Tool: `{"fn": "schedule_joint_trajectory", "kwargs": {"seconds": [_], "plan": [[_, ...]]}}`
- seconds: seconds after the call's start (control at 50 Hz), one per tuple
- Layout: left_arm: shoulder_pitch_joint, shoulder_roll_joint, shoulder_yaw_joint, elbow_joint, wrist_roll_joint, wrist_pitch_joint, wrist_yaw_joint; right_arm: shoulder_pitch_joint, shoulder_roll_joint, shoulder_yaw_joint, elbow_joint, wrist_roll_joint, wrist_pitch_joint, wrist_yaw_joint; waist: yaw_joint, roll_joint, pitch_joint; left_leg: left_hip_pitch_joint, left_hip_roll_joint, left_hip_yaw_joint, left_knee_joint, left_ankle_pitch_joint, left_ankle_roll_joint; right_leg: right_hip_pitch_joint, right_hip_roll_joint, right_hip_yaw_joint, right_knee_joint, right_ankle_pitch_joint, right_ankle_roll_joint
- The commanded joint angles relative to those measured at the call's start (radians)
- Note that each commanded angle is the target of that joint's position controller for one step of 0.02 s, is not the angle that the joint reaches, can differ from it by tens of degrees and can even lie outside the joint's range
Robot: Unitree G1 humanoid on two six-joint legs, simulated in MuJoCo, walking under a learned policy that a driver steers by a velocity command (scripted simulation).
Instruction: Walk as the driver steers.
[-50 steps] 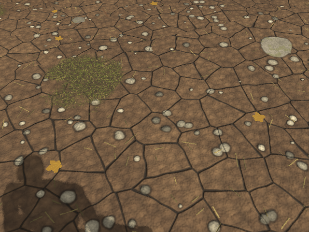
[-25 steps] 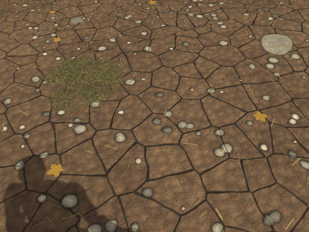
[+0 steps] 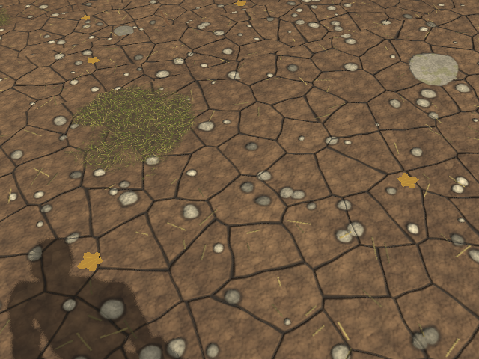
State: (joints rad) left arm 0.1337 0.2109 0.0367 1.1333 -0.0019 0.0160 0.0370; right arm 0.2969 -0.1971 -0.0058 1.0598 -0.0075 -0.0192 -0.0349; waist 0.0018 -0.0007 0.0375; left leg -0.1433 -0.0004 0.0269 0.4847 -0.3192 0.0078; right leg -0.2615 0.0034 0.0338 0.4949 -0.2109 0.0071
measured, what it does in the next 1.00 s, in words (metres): walks ahead: left foot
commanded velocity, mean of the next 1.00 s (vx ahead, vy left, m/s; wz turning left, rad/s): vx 0.34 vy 0.00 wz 0.00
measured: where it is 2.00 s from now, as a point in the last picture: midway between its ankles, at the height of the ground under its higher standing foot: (248, 239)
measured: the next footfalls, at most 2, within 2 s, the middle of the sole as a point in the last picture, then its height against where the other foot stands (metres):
left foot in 0.82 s outside the picture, level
right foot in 1.38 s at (294, 269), level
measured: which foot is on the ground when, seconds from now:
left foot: down 0.00-0.36, up 0.38-0.80, down 0.82-1.00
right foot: down 0.00-0.84, up 0.86-1.00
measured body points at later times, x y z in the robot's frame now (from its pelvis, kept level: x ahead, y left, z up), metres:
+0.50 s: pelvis +0.10 -0.04 +0.01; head +0.11 -0.06 +0.46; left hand +0.08 +0.21 -0.14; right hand +0.16 -0.31 -0.14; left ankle +0.05 +0.10 -0.65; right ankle +0.06 -0.13 -0.74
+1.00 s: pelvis +0.38 +0.02 +0.00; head +0.41 +0.03 +0.45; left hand +0.43 +0.29 -0.14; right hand +0.47 -0.24 -0.13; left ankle +0.44 +0.10 -0.74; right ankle +0.31 -0.13 -0.64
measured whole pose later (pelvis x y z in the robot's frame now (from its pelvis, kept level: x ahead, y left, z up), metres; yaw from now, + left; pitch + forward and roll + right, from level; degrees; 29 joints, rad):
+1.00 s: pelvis +0.38 +0.02 +0.00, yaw +0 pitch +1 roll +1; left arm 0.26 0.26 0.05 0.99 -0.03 -0.10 0.01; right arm 0.20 -0.24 -0.05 0.94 0.00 -0.10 0.05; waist -0.01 -0.03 0.04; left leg -0.30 -0.06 0.08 0.42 -0.14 0.08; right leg -0.46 -0.08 0.04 1.22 -0.32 -0.06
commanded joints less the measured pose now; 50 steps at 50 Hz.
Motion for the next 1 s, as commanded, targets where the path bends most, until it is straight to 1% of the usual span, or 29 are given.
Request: {"fn": "schedule_joint_trajectory", "kwargs": {"seconds": [0.02, 0.08, 0.1, 0.14, 0.18, 0.2, 0.22, 0.28, 0.34, 0.36, 0.38, 0.4, 0.42, 0.46, 0.5, 0.56, 0.62, 0.68, 0.74, 0.78, 0.82, 0.84, 0.86, 0.88, 0.9, 0.92, 0.94, 0.96, 1.0], "plan": [[0.003, 0.103, 0.013, -0.023, 0.0, -0.007, 0.004, 0.067, -0.093, -0.015, -0.015, 0.0, -0.006, -0.003, 0.001, 0.004, 0.002, -0.122, 0.034, -0.032, -0.117, 0.087, 0.013, 0.089, -0.029, 0.026, -0.06, 0.133, -0.037], [0.011, 0.101, 0.011, -0.019, 0.0, -0.006, 0.005, 0.077, -0.089, -0.014, -0.012, 0.001, -0.007, -0.002, 0.001, 0.005, 0.004, -0.123, 0.033, -0.032, -0.119, 0.09, 0.014, 0.088, -0.028, 0.025, -0.06, 0.134, -0.036], [0.03, 0.09, 0.008, -0.009, 0.0, -0.005, 0.005, 0.099, -0.084, -0.014, -0.001, 0.002, -0.006, -0.003, 0.0, 0.012, -0.017, -0.115, 0.028, -0.03, -0.131, -0.012, 0.019, 0.094, -0.013, 0.007, -0.054, 0.031, -0.036], [0.035, 0.1, 0.014, -0.011, -0.009, -0.008, 0.006, 0.099, -0.134, -0.031, -0.009, 0.014, 0.0, -0.01, -0.007, 0.065, 0.034, -0.14, 0.056, -0.093, -0.168, -0.327, 0.07, -0.003, 0.041, -0.05, 0.024, -0.28, -0.043], [-0.026, 0.083, 0.012, -0.047, -0.01, -0.035, -0.004, 0.145, -0.186, -0.051, -0.015, 0.027, -0.008, -0.013, -0.039, 0.15, 0.103, -0.116, 0.209, -0.305, -0.289, -0.543, 0.162, -0.166, 0.047, -0.091, 0.182, -0.283, -0.046], [-0.046, 0.068, 0.008, -0.064, -0.013, -0.053, -0.013, 0.142, -0.217, -0.065, -0.017, 0.032, -0.018, -0.013, -0.042, 0.183, 0.141, -0.12, 0.308, -0.425, -0.338, -0.548, 0.215, -0.216, 0.006, -0.078, 0.278, -0.212, -0.054], [-0.056, 0.071, 0.01, -0.074, -0.019, -0.067, -0.022, 0.133, -0.208, -0.066, -0.024, 0.027, -0.028, -0.012, -0.038, 0.17, 0.163, -0.104, 0.352, -0.472, -0.354, -0.498, 0.24, -0.275, -0.03, -0.053, 0.336, -0.219, -0.065], [-0.038, 0.073, 0.013, -0.086, -0.035, -0.099, -0.039, 0.086, -0.182, -0.066, -0.051, 0.035, -0.044, 0.002, -0.006, 0.13, 0.151, -0.043, 0.302, -0.352, -0.302, -0.287, 0.188, -0.252, -0.064, -0.051, 0.197, -0.263, -0.093], [0.205, 0.093, 0.041, 0.013, -0.028, -0.101, -0.041, 0.045, -0.184, -0.065, -0.073, 0.04, -0.04, 0.012, 0.092, 0.087, 0.042, -0.241, 0.154, -0.151, -0.105, -0.058, 0.122, 0.222, 0.035, -0.128, 0.001, -0.029, -0.066], [0.339, 0.155, 0.06, 0.035, -0.023, -0.102, -0.036, 0.004, -0.138, -0.051, -0.096, 0.032, -0.047, 0.017, 0.146, -0.079, -0.003, -0.355, 0.065, -0.035, 0.206, 0.057, 0.066, 0.355, -0.12, 0.114, -0.115, -0.122, -0.118], [0.469, 0.274, 0.081, 0.042, -0.026, -0.108, -0.04, 0.011, -0.058, -0.032, -0.139, 0.028, -0.067, 0.015, 0.16, -0.338, -0.085, -0.579, -0.056, 0.023, 0.541, -0.173, 0.013, 0.502, -0.359, 0.589, -0.292, -0.234, -0.279], [0.409, 0.201, 0.052, 0.034, -0.007, -0.125, -0.045, -0.025, -0.099, -0.043, -0.154, 0.052, -0.082, 0.015, 0.123, -0.21, -0.047, -0.673, -0.014, -0.105, 0.74, -0.231, 0.033, 0.448, -0.412, 0.708, -0.327, -0.343, -0.32], [0.315, 0.15, 0.035, 0.0, -0.007, -0.138, -0.046, -0.05, -0.117, -0.047, -0.164, 0.069, -0.094, 0.024, 0.085, -0.133, 0.028, -0.745, 0.041, -0.132, 0.802, -0.136, 0.065, 0.398, -0.386, 0.598, -0.321, -0.349, -0.286], [0.21, 0.113, 0.014, -0.043, -0.005, -0.142, -0.057, -0.058, -0.136, -0.06, -0.156, 0.047, -0.104, 0.028, 0.038, -0.061, 0.064, -0.72, 0.111, -0.106, 0.727, 0.046, 0.081, 0.312, -0.299, 0.369, -0.339, -0.161, -0.215], [0.233, 0.082, 0.0, -0.044, 0.001, -0.13, -0.054, -0.057, -0.137, -0.07, -0.154, 0.036, -0.094, 0.038, 0.022, -0.08, 0.051, -0.633, 0.133, -0.073, 0.635, 0.124, 0.065, 0.264, -0.231, 0.211, -0.353, 0.041, -0.176], [0.286, 0.12, 0.001, -0.041, 0.005, -0.12, -0.033, -0.141, -0.097, -0.062, -0.188, 0.029, -0.076, 0.045, 0.03, -0.061, 0.062, -0.643, 0.131, -0.031, 0.51, 0.194, 0.02, 0.242, -0.215, 0.121, -0.374, 0.224, -0.194], [0.294, 0.146, 0.004, -0.059, 0.006, -0.113, -0.019, -0.293, -0.071, -0.044, -0.247, 0.03, -0.077, 0.051, 0.058, -0.06, 0.089, -0.583, 0.102, 0.003, 0.27, 0.31, 0.003, 0.182, -0.191, 0.055, -0.403, 0.242, -0.188], [0.349, 0.158, 0.011, -0.053, -0.006, -0.111, -0.016, -0.386, -0.079, -0.038, -0.279, 0.036, -0.079, 0.065, 0.079, -0.069, 0.11, -0.525, 0.071, 0.026, 0.142, 0.369, 0.012, 0.201, -0.208, 0.029, -0.418, 0.231, -0.189], [0.36, 0.161, 0.019, -0.048, -0.016, -0.103, -0.014, -0.424, -0.101, -0.04, -0.308, 0.039, -0.085, 0.081, 0.058, -0.073, 0.113, -0.518, 0.062, 0.008, 0.065, 0.341, 0.052, 0.314, -0.252, 0.014, -0.368, 0.326, -0.172], [0.333, 0.185, 0.03, -0.059, -0.01, -0.094, -0.014, -0.356, -0.142, -0.058, -0.3, 0.037, -0.089, 0.086, 0.0, -0.102, 0.041, -0.393, 0.02, 0.029, 0.056, 0.285, 0.086, 0.374, -0.265, -0.004, -0.257, 0.617, -0.149], [0.301, 0.185, 0.03, -0.075, 0.001, -0.077, -0.015, -0.076, -0.215, -0.1, -0.221, 0.041, -0.083, 0.076, -0.145, -0.12, -0.137, -0.023, -0.036, 0.064, 0.063, 0.259, 0.136, 0.31, -0.209, -0.055, 0.081, 0.859, -0.108], [0.311, 0.147, 0.014, -0.101, 0.016, -0.077, -0.018, 0.102, -0.284, -0.12, -0.182, 0.029, -0.077, 0.064, -0.194, -0.017, -0.273, 0.304, 0.152, -0.16, 0.09, 0.208, 0.195, 0.059, -0.154, -0.078, 0.405, 0.552, -0.081], [0.455, -0.021, -0.028, -0.103, 0.004, -0.101, -0.033, 0.155, -0.333, -0.124, -0.154, 0.012, -0.076, 0.072, -0.094, 0.281, -0.447, 0.586, 0.392, -0.708, -0.09, -0.084, 0.363, -0.289, 0.06, -0.018, 0.766, -0.26, -0.028], [0.372, 0.083, -0.005, -0.102, -0.025, -0.133, -0.041, 0.124, -0.24, -0.098, -0.158, 0.017, -0.078, 0.073, -0.128, 0.201, -0.397, 0.539, 0.37, -0.809, -0.209, -0.158, 0.325, -0.396, 0.028, 0.117, 0.895, -0.336, -0.053], [0.262, 0.14, 0.012, -0.145, -0.05, -0.15, -0.043, 0.027, -0.203, -0.086, -0.169, 0.021, -0.085, 0.071, -0.105, 0.161, -0.224, 0.393, 0.347, -0.642, -0.219, -0.084, 0.277, -0.475, -0.023, 0.083, 0.921, -0.264, -0.069], [0.202, 0.15, 0.014, -0.162, -0.046, -0.157, -0.034, -0.065, -0.177, -0.076, -0.19, 0.017, -0.092, 0.072, -0.071, 0.047, -0.15, 0.223, 0.315, -0.504, -0.24, 0.058, 0.253, -0.432, -0.081, 0.063, 0.874, -0.162, -0.075], [0.179, 0.146, 0.023, -0.165, -0.031, -0.152, -0.025, -0.118, -0.153, -0.071, -0.193, 0.005, -0.099, 0.077, -0.035, 0.011, -0.1, 0.082, 0.279, -0.399, -0.263, 0.17, 0.237, -0.378, -0.118, 0.051, 0.812, -0.1, -0.074], [0.208, 0.129, 0.027, -0.162, -0.024, -0.137, -0.022, -0.138, -0.127, -0.062, -0.189, -0.005, -0.104, 0.08, 0.005, 0.034, -0.093, 0.003, 0.247, -0.328, -0.29, 0.211, 0.228, -0.31, -0.148, 0.061, 0.774, -0.067, -0.076], [0.232, 0.09, 0.026, -0.162, -0.022, -0.11, -0.019, -0.119, -0.118, -0.059, -0.166, 0.0, -0.107, 0.082, 0.03, 0.058, -0.067, -0.07, 0.222, -0.258, -0.34, 0.226, 0.24, -0.276, -0.165, 0.051, 0.703, -0.062, -0.07]]}}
